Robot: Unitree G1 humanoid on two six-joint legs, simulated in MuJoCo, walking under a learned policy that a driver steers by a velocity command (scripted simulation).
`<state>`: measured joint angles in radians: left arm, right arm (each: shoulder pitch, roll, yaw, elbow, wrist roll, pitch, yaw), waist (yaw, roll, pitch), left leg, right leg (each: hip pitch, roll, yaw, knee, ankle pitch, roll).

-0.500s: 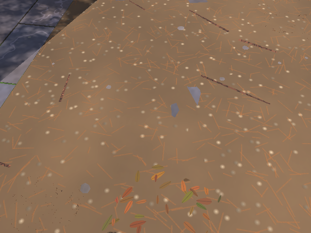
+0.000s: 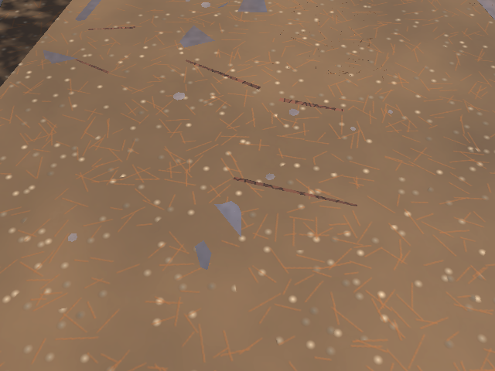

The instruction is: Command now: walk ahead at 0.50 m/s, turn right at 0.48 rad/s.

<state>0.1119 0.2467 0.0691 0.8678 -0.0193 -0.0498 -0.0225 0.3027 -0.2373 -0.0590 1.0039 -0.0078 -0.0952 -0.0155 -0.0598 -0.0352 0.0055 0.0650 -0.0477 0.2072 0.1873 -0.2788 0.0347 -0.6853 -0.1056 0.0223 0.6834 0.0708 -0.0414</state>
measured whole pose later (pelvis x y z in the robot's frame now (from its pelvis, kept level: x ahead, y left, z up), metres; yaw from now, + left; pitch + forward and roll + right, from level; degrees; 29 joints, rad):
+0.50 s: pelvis +0.28 -0.05 +0.00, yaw -18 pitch +3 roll +0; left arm 0.28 0.28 0.09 0.77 -0.02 -0.01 0.02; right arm 0.00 -0.28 -0.06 0.77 -0.01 -0.08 0.00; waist 0.06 0.03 0.04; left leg -0.60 0.02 -0.10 0.57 -0.01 -0.06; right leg -0.19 0.12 0.14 0.44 -0.28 -0.07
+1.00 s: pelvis +0.36 -0.07 -0.01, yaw -34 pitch +1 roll +2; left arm 0.19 0.30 0.07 0.65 0.00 0.05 0.00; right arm 0.12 -0.29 -0.07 0.79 0.01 0.01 -0.02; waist -0.02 0.01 0.04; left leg -0.35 0.09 0.16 0.51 -0.19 -0.02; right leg -0.31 -0.04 0.00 0.56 -0.27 -0.03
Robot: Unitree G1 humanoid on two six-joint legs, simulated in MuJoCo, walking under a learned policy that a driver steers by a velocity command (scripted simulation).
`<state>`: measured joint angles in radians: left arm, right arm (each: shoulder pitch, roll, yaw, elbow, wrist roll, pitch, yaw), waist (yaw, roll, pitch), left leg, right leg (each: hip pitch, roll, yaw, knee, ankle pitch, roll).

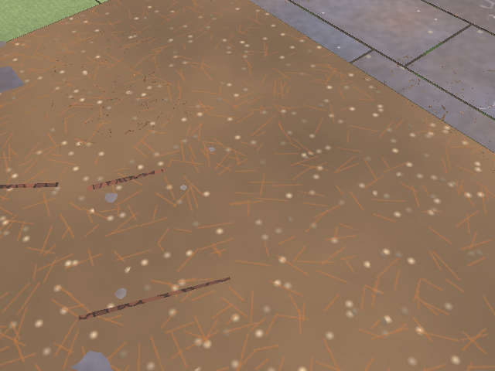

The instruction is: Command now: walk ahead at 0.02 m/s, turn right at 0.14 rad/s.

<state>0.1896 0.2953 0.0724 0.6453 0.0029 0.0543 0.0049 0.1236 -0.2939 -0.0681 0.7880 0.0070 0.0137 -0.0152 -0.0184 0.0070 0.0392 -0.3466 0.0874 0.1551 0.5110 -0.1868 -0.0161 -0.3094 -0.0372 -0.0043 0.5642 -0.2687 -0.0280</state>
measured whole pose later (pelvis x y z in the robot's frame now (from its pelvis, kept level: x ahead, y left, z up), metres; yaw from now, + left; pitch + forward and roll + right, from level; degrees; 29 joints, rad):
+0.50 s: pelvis +0.00 +0.02 +0.00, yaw +13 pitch +2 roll +0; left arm 0.11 0.30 0.09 0.76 0.01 0.03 0.04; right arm 0.16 -0.30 -0.08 0.75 0.00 0.04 0.01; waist -0.01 -0.04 0.05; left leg -0.30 -0.01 0.06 0.60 -0.34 0.06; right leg -0.37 -0.09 -0.11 0.81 -0.50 0.04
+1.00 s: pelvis +0.02 +0.00 +0.00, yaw +31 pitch +2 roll -1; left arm 0.14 0.29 0.09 0.73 0.01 -0.03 0.01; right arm 0.15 -0.33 -0.08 0.65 0.02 0.05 -0.02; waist -0.02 0.04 0.03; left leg -0.36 -0.12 -0.22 0.71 -0.44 0.01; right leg -0.29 0.04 0.05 0.49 -0.22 0.00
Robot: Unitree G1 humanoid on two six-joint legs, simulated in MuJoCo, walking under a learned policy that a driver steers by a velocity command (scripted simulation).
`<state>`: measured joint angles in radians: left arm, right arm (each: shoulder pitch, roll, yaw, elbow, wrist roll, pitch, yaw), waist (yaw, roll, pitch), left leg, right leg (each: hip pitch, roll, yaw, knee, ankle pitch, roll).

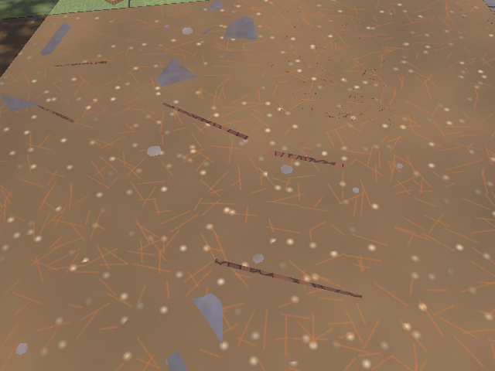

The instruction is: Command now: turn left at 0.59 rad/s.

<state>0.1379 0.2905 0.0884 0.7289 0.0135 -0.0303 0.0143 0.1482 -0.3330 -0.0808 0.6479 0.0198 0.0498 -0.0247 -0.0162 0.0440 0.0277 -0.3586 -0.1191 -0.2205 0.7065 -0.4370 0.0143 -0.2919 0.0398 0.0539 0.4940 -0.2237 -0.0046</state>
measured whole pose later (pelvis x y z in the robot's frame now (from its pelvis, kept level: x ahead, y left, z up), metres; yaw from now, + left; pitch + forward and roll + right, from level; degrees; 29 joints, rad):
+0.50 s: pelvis -0.01 +0.04 +0.00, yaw +13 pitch +1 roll -1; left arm 0.16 0.33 0.08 0.75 0.00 0.03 0.03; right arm 0.17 -0.26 -0.04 0.61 -0.01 0.02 0.01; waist 0.01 -0.05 0.05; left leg -0.27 -0.02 -0.01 0.51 -0.26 0.04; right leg -0.45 -0.06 0.00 1.02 -0.50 0.07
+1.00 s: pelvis +0.00 +0.03 +0.00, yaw +15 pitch -1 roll +0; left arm 0.20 0.25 0.03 0.83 0.01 -0.01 0.02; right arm 0.18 -0.24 -0.04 0.78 -0.01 0.02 -0.01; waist 0.00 0.01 0.03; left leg -0.22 -0.03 -0.02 0.51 -0.27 0.02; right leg -0.19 -0.03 0.01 0.52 -0.30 0.03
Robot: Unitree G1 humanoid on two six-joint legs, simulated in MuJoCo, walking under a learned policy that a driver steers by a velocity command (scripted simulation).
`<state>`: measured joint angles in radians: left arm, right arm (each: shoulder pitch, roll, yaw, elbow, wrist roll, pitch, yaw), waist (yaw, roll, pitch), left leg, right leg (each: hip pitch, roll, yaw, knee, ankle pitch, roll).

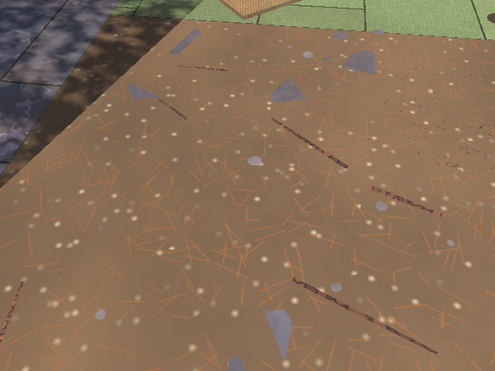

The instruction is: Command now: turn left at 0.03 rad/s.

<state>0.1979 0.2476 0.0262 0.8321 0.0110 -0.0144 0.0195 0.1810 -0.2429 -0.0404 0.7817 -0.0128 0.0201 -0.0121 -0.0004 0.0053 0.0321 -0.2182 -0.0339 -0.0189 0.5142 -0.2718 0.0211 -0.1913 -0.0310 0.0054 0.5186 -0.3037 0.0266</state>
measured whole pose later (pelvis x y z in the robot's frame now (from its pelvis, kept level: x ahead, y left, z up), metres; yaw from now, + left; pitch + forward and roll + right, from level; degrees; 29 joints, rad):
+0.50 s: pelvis +0.07 -0.03 -0.01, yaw +0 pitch +1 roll +0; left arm 0.28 0.25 0.03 0.91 -0.03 -0.12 -0.02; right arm 0.34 -0.25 -0.06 0.90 0.03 -0.06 0.00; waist 0.00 0.03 -0.01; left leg -0.24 0.00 -0.06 0.68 -0.40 0.02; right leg -0.19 0.03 -0.01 0.59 -0.43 -0.04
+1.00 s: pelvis +0.31 +0.01 +0.00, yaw -4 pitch +0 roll +1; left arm 0.33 0.28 0.04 0.89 -0.04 -0.08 0.01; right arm 0.15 -0.25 -0.05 0.81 0.00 -0.09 0.03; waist 0.02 -0.03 0.05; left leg -0.33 -0.05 0.09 0.46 -0.14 0.07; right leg -0.40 -0.05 0.06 1.22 -0.35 -0.04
